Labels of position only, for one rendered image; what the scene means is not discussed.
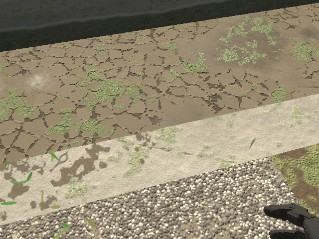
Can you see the robot right hand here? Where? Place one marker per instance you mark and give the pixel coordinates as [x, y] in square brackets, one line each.
[296, 215]

